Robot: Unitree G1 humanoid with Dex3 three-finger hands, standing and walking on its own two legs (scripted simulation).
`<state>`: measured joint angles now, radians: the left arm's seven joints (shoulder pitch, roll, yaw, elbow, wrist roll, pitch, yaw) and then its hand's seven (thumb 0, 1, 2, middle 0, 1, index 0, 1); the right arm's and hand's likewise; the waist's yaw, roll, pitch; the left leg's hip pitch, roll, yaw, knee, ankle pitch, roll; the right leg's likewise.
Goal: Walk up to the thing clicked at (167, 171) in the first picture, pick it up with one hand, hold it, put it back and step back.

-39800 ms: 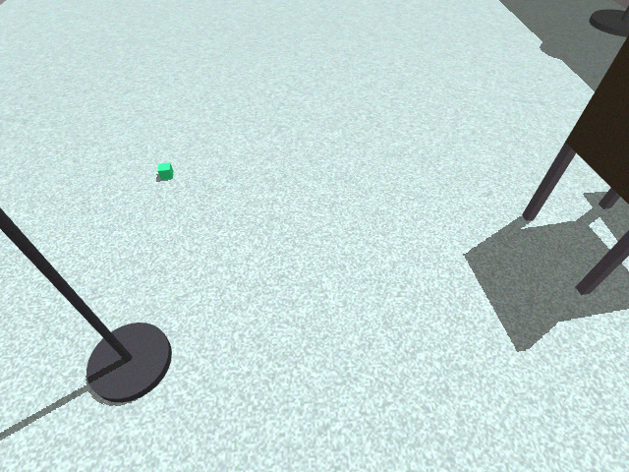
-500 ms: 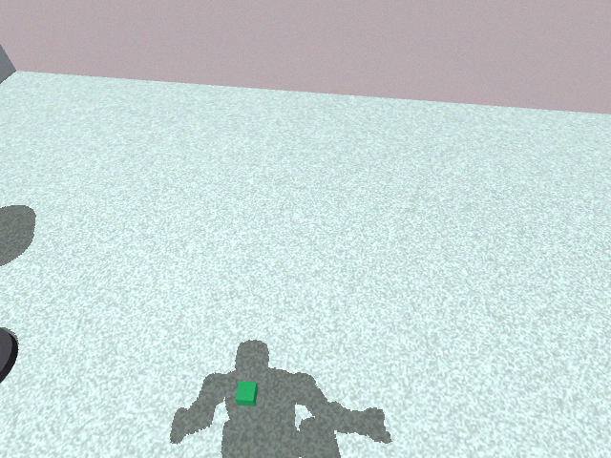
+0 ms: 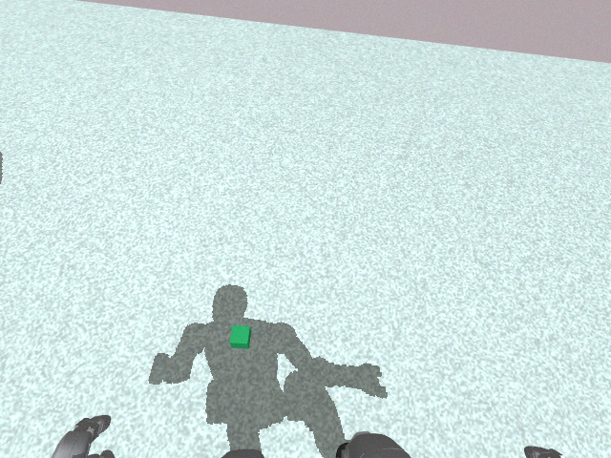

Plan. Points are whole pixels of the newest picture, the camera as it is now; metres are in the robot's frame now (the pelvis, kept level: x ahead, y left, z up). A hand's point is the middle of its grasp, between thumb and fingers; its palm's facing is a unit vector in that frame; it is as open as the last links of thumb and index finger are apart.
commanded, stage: step back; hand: left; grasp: from above
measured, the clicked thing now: (240, 337) +0.48 +0.18 -0.73
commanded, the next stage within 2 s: none
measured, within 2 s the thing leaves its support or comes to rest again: neither
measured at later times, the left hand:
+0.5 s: hand out of the picture +0.03 +0.24 -0.15, palm faces -0.12 -0.91 -0.40, open 7.4 cm
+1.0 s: hand out of the picture -0.10 +0.26 -0.15, palm faces -0.04 -0.94 -0.34, open 7.4 cm
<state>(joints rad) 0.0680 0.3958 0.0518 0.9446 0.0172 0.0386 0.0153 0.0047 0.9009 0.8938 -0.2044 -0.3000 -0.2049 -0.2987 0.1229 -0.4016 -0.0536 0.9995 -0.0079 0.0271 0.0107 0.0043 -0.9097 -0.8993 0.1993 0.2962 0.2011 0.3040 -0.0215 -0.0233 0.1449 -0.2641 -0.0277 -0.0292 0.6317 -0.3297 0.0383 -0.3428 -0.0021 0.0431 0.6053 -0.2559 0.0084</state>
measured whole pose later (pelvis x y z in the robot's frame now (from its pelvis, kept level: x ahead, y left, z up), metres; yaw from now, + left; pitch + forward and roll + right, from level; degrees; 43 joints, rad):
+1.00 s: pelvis -0.22 +0.00 +0.01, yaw -3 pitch -2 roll -2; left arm 0.17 0.40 0.09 0.81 0.02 0.07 0.01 0.00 0.90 0.89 -0.20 -0.30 -0.20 -0.30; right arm 0.17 -0.35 -0.03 0.87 -0.03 0.01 0.00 0.01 -0.90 -0.90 0.20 0.30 0.21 0.30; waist 0.01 -0.05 0.16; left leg -0.28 0.02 -0.04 0.55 -0.24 0.01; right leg -0.47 0.14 0.17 1.21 -0.48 0.00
